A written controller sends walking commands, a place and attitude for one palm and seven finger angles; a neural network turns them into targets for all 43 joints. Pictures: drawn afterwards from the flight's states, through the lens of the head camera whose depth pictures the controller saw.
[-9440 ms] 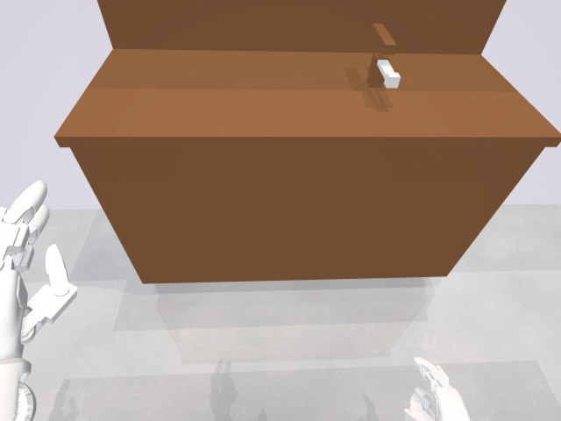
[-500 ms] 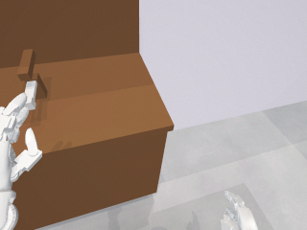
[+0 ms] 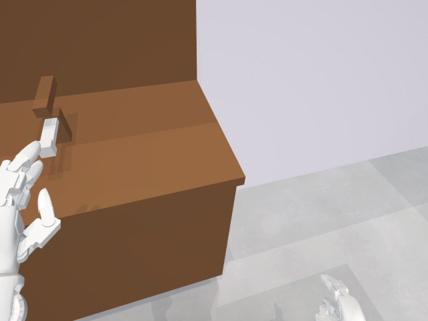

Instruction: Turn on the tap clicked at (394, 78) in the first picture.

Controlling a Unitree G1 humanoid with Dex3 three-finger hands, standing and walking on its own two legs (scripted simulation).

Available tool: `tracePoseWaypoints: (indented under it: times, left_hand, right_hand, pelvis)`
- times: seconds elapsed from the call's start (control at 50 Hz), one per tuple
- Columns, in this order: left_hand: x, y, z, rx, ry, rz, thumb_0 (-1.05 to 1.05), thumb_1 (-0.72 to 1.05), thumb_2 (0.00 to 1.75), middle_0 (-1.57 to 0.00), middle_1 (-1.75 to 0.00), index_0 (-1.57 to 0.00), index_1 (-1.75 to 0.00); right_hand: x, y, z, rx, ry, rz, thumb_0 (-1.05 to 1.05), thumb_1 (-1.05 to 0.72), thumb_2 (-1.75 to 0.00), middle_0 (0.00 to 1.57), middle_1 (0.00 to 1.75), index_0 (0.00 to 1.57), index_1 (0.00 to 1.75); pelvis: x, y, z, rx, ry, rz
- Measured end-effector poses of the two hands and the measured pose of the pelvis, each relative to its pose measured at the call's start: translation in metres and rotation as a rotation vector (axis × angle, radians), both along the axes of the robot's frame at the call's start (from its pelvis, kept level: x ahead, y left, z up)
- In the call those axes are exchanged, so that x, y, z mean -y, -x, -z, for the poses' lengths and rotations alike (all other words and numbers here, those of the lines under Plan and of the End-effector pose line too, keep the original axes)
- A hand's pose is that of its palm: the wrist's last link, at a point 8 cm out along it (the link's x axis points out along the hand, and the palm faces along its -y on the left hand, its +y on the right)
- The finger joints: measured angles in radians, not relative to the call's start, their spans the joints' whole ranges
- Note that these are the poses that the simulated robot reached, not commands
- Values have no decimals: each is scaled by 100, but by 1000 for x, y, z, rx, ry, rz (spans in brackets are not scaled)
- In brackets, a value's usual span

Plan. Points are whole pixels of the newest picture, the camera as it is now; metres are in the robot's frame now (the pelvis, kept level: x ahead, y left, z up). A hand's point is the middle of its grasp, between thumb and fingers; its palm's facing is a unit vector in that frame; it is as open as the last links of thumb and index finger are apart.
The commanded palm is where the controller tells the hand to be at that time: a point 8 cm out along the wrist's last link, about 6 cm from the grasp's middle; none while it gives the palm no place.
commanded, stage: shuffle to correct the standing spot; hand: left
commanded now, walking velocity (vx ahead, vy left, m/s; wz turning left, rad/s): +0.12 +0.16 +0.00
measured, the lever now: (46, 148) +0.41 +0.40 +0.08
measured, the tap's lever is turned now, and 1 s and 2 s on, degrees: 0 0 0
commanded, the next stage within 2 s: come to a stop and stand still in 0.46 s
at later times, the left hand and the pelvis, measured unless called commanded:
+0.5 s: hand (37, 194) +0.25 +0.30 +0.15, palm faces +0.40 -0.84 -0.37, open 7.5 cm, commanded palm +0.20 +0.33 +0.18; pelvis +0.03 +0.05 -0.02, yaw -1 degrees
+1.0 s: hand out of the picture +0.28 +0.36 +0.19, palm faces +0.52 -0.82 -0.23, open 7.5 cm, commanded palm +0.21 +0.36 +0.18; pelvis +0.04 +0.08 -0.01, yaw -1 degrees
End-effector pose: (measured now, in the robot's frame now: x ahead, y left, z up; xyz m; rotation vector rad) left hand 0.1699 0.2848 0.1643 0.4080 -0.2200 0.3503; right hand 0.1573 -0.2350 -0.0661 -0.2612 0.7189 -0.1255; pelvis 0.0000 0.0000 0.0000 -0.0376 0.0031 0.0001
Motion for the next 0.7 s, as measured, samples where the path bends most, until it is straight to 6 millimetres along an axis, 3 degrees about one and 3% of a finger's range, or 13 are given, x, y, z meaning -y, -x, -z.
tracePoseWaypoints:
  times: [0.16,0.3,0.44,0.56,0.7]
  left_hand:
    - [-19,-13,1,43,-26,-2,1,89,90,-21,-30,-21,-30]
    - [-20,-23,-10,84,-81,23,1,89,90,-21,-30,-21,-30]
    - [-43,-32,3,113,-68,11,1,88,90,-21,-30,-21,-30]
    - [-52,-53,-6,72,-69,28,2,88,90,-21,-30,-21,-30]
    - [-51,-61,-27,48,-134,87,1,88,90,-21,-30,-21,-30]
  right_hand:
    - [-11,-9,6,3,7,11,2,-90,-89,20,30,20,30]
    - [-31,-18,18,0,-44,-8,1,-90,-89,20,30,20,30]
    - [-43,-23,31,-59,-27,14,1,-90,-89,21,30,20,30]
    - [-63,-24,22,-50,-60,42,2,-90,-89,20,30,20,30]
    - [-75,-29,18,-62,-74,42,1,-90,-89,21,30,20,30]
  pelvis:
    - [-15,-10,9,8,-20,0]
    - [-23,-19,14,-1,-7,-3]
    - [-42,-30,26,15,-23,8]
    - [-55,-40,13,18,-28,12]
    - [-64,-53,3,7,-26,15]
